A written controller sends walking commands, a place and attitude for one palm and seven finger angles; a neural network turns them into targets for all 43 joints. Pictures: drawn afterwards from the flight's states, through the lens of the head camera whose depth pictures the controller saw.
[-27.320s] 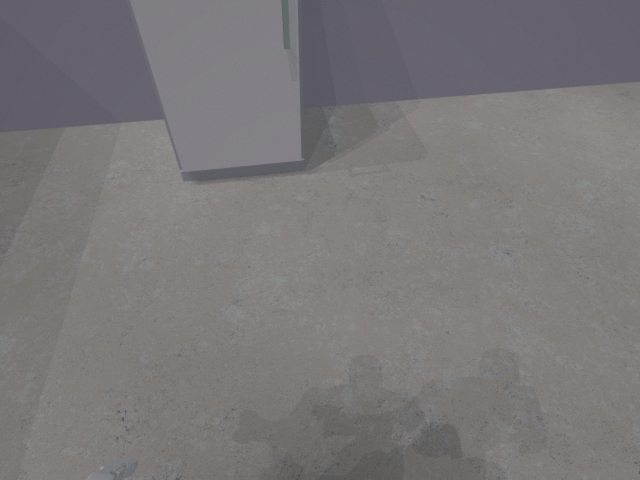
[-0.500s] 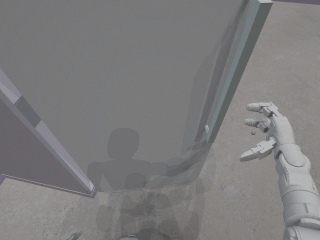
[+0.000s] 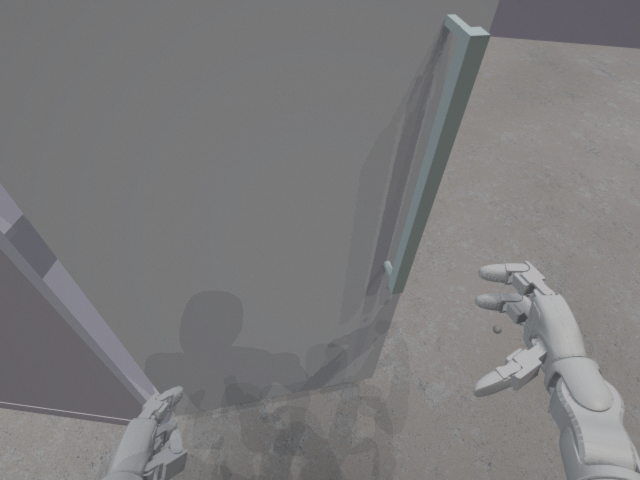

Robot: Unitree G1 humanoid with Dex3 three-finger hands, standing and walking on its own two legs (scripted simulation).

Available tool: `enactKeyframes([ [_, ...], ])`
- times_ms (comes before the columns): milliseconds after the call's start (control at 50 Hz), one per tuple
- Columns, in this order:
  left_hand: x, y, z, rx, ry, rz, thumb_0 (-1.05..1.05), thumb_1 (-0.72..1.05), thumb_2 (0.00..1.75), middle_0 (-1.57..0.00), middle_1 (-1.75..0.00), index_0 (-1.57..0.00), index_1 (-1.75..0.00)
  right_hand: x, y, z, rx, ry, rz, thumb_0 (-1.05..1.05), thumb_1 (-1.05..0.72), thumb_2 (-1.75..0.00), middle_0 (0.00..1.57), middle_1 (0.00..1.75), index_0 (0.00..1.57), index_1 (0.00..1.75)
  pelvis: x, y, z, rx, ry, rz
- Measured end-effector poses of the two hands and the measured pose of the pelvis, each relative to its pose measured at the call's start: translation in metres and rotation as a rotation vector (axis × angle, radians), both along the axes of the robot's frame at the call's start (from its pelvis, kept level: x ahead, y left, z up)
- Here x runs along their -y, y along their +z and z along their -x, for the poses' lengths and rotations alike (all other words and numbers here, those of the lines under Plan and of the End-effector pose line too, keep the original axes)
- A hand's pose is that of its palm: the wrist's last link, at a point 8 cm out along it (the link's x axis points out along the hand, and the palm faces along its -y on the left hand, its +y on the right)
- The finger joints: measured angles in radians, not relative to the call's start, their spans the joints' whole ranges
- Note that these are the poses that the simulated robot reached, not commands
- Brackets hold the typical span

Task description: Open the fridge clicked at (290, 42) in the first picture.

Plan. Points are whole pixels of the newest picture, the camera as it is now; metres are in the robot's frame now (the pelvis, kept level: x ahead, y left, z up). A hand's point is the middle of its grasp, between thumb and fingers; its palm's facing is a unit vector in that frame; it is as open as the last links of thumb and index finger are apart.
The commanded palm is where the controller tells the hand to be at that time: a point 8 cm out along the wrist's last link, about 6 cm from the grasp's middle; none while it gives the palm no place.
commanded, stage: draw the hand back to the body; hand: right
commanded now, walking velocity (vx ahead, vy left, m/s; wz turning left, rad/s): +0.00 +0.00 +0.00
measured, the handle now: (417, 189) +0.48 -0.11 +0.12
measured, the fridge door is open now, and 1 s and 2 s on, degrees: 72 72 72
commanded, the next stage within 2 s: step back with the hand held close in 1.66 s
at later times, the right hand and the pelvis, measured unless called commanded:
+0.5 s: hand (543, 342) +0.26 -0.21 +0.11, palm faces -0.03 +1.00 -0.04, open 14.6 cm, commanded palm +0.23 -0.26 +0.12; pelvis +0.00 +0.00 +0.00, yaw +0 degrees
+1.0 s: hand (632, 355) +0.23 -0.27 +0.15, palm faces +0.40 +0.86 -0.32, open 11.6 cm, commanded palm +0.18 -0.30 +0.17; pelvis +0.01 -0.01 +0.02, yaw +0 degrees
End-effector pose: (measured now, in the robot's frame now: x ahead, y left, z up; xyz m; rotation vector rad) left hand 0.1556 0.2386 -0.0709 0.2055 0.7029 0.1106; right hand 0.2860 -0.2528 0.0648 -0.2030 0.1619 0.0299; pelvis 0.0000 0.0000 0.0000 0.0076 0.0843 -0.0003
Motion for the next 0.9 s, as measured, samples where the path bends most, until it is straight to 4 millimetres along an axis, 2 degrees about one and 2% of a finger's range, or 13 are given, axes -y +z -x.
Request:
enactKeyframes([
  [100,0.000,-0.002,-0.001,0.009,-0.018,-0.010,0.01,0.90,0.89,-0.21,-0.30,-0.21,-0.30,0.000,0.001,0.008,0.003,0.001,0.009,-0.01,0.54,-0.20,0.26,1.15,0.26,1.15,-0.002,-0.001,0.003,0.008,-0.013,-0.002],
  [180,-0.001,-0.004,0.004,0.008,-0.018,-0.038,0.01,0.90,0.89,-0.21,-0.30,-0.21,-0.30,-0.001,0.015,0.003,0.160,0.008,-0.227,-0.01,0.54,-0.20,0.26,1.15,0.26,1.15,-0.004,-0.002,0.005,0.018,-0.017,-0.004],
  [220,-0.001,-0.005,0.007,0.008,-0.015,-0.043,0.01,0.90,0.89,-0.21,-0.30,-0.21,-0.30,0.001,0.024,0.000,0.215,0.032,-0.221,-0.01,0.54,-0.20,0.26,1.15,0.26,1.15,-0.005,-0.002,0.005,0.017,-0.012,-0.002],
  [280,-0.003,-0.004,0.012,0.018,0.002,-0.026,0.01,0.90,0.89,-0.21,-0.30,-0.21,-0.30,0.003,0.031,0.002,0.209,0.061,-0.178,-0.01,0.54,-0.20,0.26,1.15,0.26,1.15,-0.005,-0.002,0.003,0.015,-0.003,0.001],
  [420,-0.005,0.001,0.015,0.057,0.019,-0.010,0.01,0.90,0.89,-0.21,-0.30,-0.21,-0.30,0.012,0.036,0.031,0.161,0.036,-0.181,-0.01,0.54,-0.20,0.25,1.15,0.26,1.15,-0.004,0.001,0.000,0.030,0.006,0.001],
  [580,0.001,0.012,0.000,0.123,-0.016,-0.023,0.01,0.90,0.89,-0.21,-0.30,-0.21,-0.30,0.021,0.053,0.055,0.193,0.010,-0.156,-0.01,0.53,-0.21,0.25,1.13,0.26,1.14,-0.003,0.004,0.002,0.064,-0.009,-0.006],
  [620,0.003,0.016,-0.005,0.142,-0.026,-0.027,0.01,0.90,0.89,-0.21,-0.30,-0.21,-0.30,0.024,0.058,0.058,0.189,-0.013,-0.115,-0.01,0.50,-0.23,0.25,1.12,0.26,1.12,-0.003,0.006,0.002,0.075,-0.009,-0.007],
  [740,0.013,0.024,-0.016,0.129,-0.046,-0.035,0.01,0.90,0.89,-0.21,-0.30,-0.21,-0.30,0.031,0.070,0.073,0.212,-0.241,0.049,-0.01,0.35,-0.30,0.25,1.03,0.25,1.04,0.001,0.014,0.000,0.104,-0.002,-0.005],
  [900,0.031,0.023,-0.026,0.077,-0.080,-0.027,0.01,0.90,0.89,-0.21,-0.30,-0.21,-0.30,0.044,0.086,0.093,0.238,-0.362,0.145,-0.01,0.09,-0.42,0.24,0.88,0.24,0.88,0.007,0.022,-0.009,0.141,-0.002,-0.003],
])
